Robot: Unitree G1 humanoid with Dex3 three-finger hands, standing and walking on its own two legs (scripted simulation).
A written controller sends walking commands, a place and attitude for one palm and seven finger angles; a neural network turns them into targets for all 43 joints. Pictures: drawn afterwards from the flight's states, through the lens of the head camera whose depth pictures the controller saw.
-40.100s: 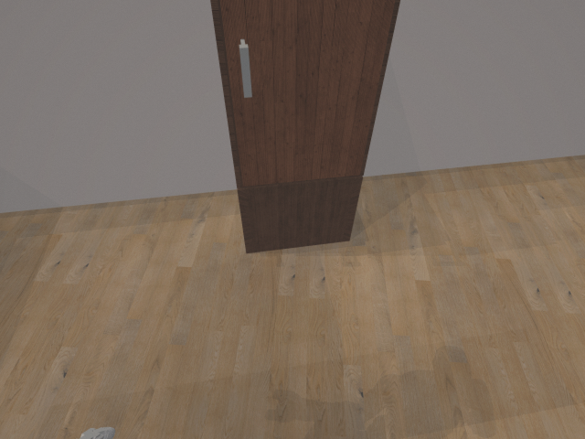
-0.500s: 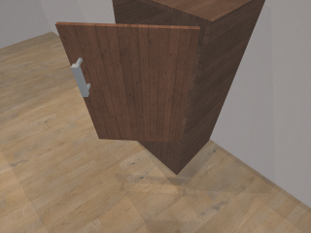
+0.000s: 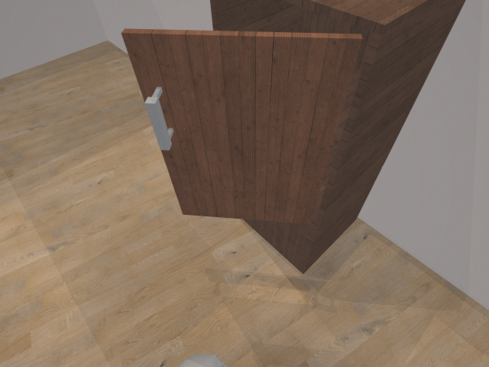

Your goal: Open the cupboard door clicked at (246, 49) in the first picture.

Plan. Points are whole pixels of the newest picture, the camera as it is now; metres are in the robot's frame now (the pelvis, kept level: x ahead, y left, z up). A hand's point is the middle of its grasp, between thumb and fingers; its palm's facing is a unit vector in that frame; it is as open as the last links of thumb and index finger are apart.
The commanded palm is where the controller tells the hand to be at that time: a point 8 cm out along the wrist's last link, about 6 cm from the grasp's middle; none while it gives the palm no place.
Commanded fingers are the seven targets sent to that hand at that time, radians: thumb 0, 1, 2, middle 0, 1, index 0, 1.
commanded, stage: come to a stop and stand still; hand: left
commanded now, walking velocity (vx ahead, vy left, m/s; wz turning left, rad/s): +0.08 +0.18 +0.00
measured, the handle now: (162, 119) +0.57 +0.24 +0.07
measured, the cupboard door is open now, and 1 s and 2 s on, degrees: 41 41 41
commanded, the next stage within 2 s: look again from close up in 1.54 s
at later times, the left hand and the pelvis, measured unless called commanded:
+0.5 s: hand out of the picture +0.05 +0.23 -0.17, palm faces +0.02 -0.98 -0.22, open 7.4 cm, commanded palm none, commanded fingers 0.00 0.90 0.90 -0.20 -0.30 -0.20 -0.30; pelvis +0.01 +0.05 +0.00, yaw +0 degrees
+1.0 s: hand out of the picture +0.01 +0.23 -0.17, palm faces +0.02 -0.98 -0.18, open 7.4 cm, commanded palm none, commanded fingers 0.00 0.90 0.90 -0.20 -0.30 -0.20 -0.30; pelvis +0.00 +0.06 +0.00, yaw +0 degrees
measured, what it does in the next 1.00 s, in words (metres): steps on the spot: left foot, then right foot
